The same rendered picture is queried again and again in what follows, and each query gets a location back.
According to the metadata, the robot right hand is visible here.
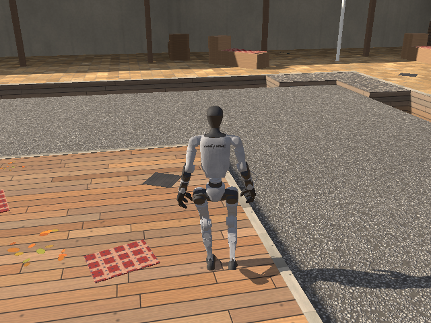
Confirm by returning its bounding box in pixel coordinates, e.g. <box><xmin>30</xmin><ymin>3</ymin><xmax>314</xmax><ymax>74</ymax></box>
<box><xmin>240</xmin><ymin>188</ymin><xmax>256</xmax><ymax>203</ymax></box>

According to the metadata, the left robot upper arm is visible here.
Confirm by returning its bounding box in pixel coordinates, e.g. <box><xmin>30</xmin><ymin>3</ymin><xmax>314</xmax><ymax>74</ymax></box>
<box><xmin>185</xmin><ymin>135</ymin><xmax>201</xmax><ymax>173</ymax></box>

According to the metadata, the robot left forearm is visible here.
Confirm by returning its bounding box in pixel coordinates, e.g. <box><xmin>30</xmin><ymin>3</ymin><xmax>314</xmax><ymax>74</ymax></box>
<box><xmin>178</xmin><ymin>163</ymin><xmax>191</xmax><ymax>194</ymax></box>

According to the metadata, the robot left thigh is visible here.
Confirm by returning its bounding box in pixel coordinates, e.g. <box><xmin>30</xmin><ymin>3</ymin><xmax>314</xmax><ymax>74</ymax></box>
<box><xmin>193</xmin><ymin>187</ymin><xmax>212</xmax><ymax>231</ymax></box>

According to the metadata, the right robot foot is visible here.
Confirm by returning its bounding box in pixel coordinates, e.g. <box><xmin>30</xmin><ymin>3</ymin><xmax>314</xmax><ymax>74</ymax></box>
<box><xmin>228</xmin><ymin>259</ymin><xmax>238</xmax><ymax>270</ymax></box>

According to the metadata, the robot right forearm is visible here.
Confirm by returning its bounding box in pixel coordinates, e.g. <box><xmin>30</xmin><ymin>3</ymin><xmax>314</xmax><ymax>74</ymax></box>
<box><xmin>241</xmin><ymin>162</ymin><xmax>254</xmax><ymax>190</ymax></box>

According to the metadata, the robot left hand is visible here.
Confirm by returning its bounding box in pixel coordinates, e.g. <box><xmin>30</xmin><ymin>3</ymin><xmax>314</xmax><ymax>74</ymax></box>
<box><xmin>177</xmin><ymin>192</ymin><xmax>193</xmax><ymax>208</ymax></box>

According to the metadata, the right robot upper arm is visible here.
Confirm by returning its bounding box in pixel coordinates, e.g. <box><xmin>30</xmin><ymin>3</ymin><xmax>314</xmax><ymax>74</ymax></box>
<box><xmin>229</xmin><ymin>135</ymin><xmax>247</xmax><ymax>172</ymax></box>

